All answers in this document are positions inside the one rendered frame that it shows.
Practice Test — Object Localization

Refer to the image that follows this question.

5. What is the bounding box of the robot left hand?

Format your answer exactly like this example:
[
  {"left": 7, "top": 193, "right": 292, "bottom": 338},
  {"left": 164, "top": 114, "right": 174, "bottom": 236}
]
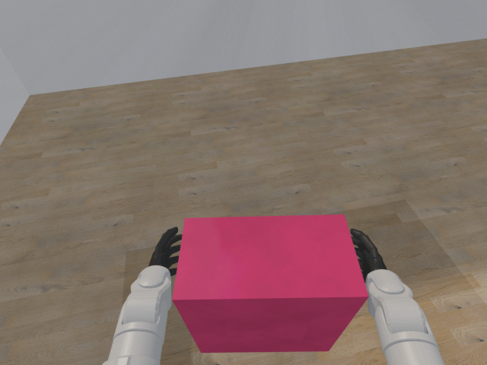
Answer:
[{"left": 148, "top": 227, "right": 182, "bottom": 276}]

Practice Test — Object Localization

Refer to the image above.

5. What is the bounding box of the robot right forearm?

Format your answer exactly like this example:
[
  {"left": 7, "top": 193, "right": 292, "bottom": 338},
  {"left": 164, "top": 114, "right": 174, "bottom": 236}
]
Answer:
[{"left": 365, "top": 269, "right": 445, "bottom": 365}]

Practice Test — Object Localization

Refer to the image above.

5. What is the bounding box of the carton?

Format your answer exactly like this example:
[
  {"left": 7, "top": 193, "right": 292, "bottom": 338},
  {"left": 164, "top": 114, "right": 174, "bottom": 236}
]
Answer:
[{"left": 172, "top": 214, "right": 369, "bottom": 353}]

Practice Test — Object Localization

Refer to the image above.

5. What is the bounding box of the robot left forearm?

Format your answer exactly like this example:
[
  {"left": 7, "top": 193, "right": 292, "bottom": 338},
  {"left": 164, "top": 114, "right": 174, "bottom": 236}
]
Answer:
[{"left": 102, "top": 265, "right": 171, "bottom": 365}]

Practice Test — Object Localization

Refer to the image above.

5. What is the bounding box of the robot right hand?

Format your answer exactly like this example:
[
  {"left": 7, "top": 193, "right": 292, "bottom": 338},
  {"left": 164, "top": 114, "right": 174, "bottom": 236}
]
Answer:
[{"left": 350, "top": 229, "right": 387, "bottom": 282}]

